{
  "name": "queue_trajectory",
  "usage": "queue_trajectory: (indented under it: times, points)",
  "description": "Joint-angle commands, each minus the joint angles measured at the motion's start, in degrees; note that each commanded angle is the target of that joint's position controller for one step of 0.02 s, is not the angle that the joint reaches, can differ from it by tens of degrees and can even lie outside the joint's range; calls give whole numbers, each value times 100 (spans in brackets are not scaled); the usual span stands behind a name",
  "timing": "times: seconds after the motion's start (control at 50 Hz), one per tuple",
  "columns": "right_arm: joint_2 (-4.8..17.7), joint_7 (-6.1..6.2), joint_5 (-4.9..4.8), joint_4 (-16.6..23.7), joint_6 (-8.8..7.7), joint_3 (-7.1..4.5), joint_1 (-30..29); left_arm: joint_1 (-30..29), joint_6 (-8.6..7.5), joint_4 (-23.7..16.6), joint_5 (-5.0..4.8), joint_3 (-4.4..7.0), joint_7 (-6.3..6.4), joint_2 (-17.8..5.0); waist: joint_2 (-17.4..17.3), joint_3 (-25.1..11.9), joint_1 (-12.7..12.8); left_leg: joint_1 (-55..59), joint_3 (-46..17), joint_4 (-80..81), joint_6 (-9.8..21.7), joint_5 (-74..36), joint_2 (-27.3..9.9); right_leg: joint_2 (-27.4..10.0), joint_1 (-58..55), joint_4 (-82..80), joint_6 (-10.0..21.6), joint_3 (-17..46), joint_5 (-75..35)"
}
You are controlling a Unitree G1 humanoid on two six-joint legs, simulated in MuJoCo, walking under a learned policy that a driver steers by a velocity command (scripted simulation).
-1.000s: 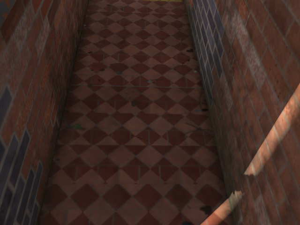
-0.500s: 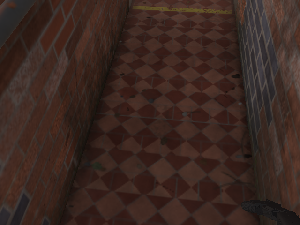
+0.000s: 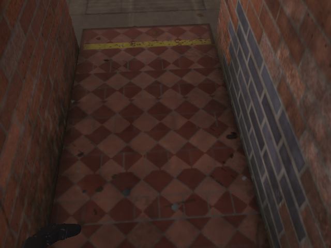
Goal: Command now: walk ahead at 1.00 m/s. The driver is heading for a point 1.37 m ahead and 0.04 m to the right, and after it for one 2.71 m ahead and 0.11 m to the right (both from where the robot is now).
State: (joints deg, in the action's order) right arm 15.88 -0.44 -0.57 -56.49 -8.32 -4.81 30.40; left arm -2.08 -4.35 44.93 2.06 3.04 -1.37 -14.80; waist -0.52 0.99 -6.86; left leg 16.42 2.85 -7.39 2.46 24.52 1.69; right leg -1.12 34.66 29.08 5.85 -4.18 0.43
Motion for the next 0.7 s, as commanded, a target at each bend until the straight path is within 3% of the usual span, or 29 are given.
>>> queue_trajectory:
  times: [0.02,0.04,0.06,0.08,0.1,0.12,0.14,0.18,0.22,0.26,0.28,0.3,0.32,0.34,0.36,0.38,0.4,0.42,0.44,0.46,0.48,0.5,0.54,0.58,0.62,0.64,0.66,0.68,0.7]
  points:
    - [1152,124,125,308,92,-166,-854,2615,24,554,68,319,250,-828,-776,-791,1843,-2009,100,-3524,618,-7301,-1063,414,-3606,315,286,-28,1432]
    - [268,43,19,426,121,85,-216,3380,-14,628,373,493,357,-1498,603,-1598,1706,-3800,97,-5974,455,-5166,-517,-1028,-5198,-45,754,2089,3920]
    - [-157,-57,-82,520,-11,192,66,3595,-74,669,304,571,246,-1855,2089,-2410,1474,-5229,-696,-7944,422,-244,498,-2290,-5920,-1546,1436,5608,5908]
    - [180,20,-19,675,-99,121,-708,2879,-129,588,264,491,200,-1458,1296,-1592,1387,-6069,-1329,-8226,644,-676,192,-1776,-5526,-1539,1083,5291,5225]
    - [358,24,30,897,-136,106,-1262,2458,-162,578,193,404,246,-1127,502,-1087,1363,-6387,-1360,-8048,734,-1075,-89,-1541,-4971,-1099,988,4165,4228]
    - [288,43,120,986,-110,147,-1506,2421,-216,577,167,359,292,-914,-97,-720,1232,-6337,-1306,-7544,808,-1273,-326,-1389,-4343,-1189,738,3461,3398]
    - [260,44,212,1111,-22,141,-1755,2291,-229,598,96,310,364,-784,-113,-473,1090,-6289,-1410,-7247,669,-1437,-379,-1212,-3860,-1187,595,3014,2966]
    - [-19,31,309,1232,230,236,-1812,2546,-330,758,89,185,401,-557,-159,-94,815,-6131,-1454,-6749,357,-1281,-438,-1113,-3091,-1347,581,2575,2201]
    - [-59,-11,327,1486,389,276,-2364,2567,-442,773,-34,202,360,-648,82,431,665,-5944,-1263,-5594,62,-1367,-469,-953,-2160,-1724,529,1862,1685]
    - [68,-93,290,1719,439,321,-2879,2484,-524,680,-208,277,268,-935,401,659,625,-5159,-649,-4178,-247,-2037,-492,-674,-1407,-2170,559,1254,1134]
    - [18,-155,181,1767,441,352,-3044,2462,-544,702,-243,329,225,-997,342,643,613,-4655,-463,-3446,-268,-2707,-434,-495,-1270,-2267,464,940,1134]
    - [-41,-242,157,1715,433,377,-3052,2463,-590,639,-324,319,185,-990,710,702,688,-3947,-316,-2702,-169,-3512,-476,-443,-915,-2452,422,766,1250]
    - [75,-189,134,1769,453,338,-3343,2689,-641,737,-434,362,124,-960,522,787,770,-3614,19,-2676,-162,-3773,-279,-523,-991,-2446,415,727,692]
    - [176,-190,113,1768,449,288,-3295,2672,-683,742,-364,356,63,-1112,501,808,746,-3426,1,-2559,-89,-3894,-235,-661,-1296,-2585,491,745,-190]
    - [312,-182,215,1728,423,246,-3089,2748,-678,845,-314,362,19,-1137,595,885,682,-3541,29,-2496,53,-3632,-194,-712,-1817,-2390,422,604,-1345]
    - [515,-144,251,1619,413,183,-2741,2807,-672,896,-320,391,14,-1254,574,630,516,-3257,136,-2417,227,-3364,29,-731,-2412,-2042,328,542,-2807]
    - [731,-51,367,1355,387,50,-2106,2646,-599,767,-396,402,52,-1430,709,152,231,-2779,237,-2495,320,-2768,225,-719,-2905,-1003,244,449,-3927]
    - [919,51,428,913,339,-57,-890,2360,-468,694,-257,401,149,-1524,944,-348,-362,-1841,291,-2594,369,-2070,394,-570,-2794,628,130,378,-4447]
    - [1252,263,560,781,312,-215,154,2050,-328,497,-127,258,300,-1125,1132,-944,-932,-664,-896,-2382,650,-915,-602,-142,-1799,3328,-7,281,-3827]
    - [1807,187,690,775,182,-321,248,3511,-214,382,-489,-36,222,296,-728,-2324,230,1074,-4514,-1440,1266,501,-2843,806,-43,6158,-157,1331,2700]
    - [1436,185,385,712,243,-371,-100,3158,-244,275,-342,50,286,-310,-356,-2365,39,795,-5497,-559,929,2284,-2448,595,416,6109,55,1991,1954]
    - [1250,237,254,691,221,-315,-559,2488,-242,39,-222,82,292,-563,-462,-1191,193,-150,-4366,-652,755,1485,-2126,362,753,5884,67,1875,1383]
    - [826,259,214,616,196,-205,-679,2028,-193,-198,-133,15,256,-612,-107,-677,328,-986,-3178,-824,526,-152,-1780,146,872,5546,76,1773,1210]
    - [575,224,116,482,71,-69,-451,1910,126,-407,-24,-10,184,-456,184,-382,661,-1683,-2733,-823,519,-1037,-1734,132,888,5537,-24,1790,1238]
    - [638,174,1,493,-54,-73,-450,1619,291,-630,5,-78,85,-216,8,75,863,-2209,-1991,-676,377,-1407,-1514,68,1179,4892,-99,1786,1143]
    - [582,134,-51,584,-92,-44,-531,1426,373,-757,18,-75,40,-206,-212,330,911,-2661,-1455,-398,257,-1570,-1328,76,937,4017,-175,1789,865]
    - [617,109,-63,619,-121,-47,-435,1029,406,-894,-11,-62,24,-270,-319,599,784,-2943,-1102,-168,223,-2063,-1197,184,810,3291,-267,1592,543]
    - [851,32,-100,570,-168,-114,-312,805,390,-1081,-28,-85,42,-293,-623,806,825,-3074,-943,-43,358,-2838,-1184,173,703,2619,-340,1309,185]
    - [901,34,-189,508,-248,-161,-162,665,393,-1145,14,-125,16,-193,-742,887,832,-3082,-675,-48,261,-3598,-1147,182,611,2149,-260,980,-237]
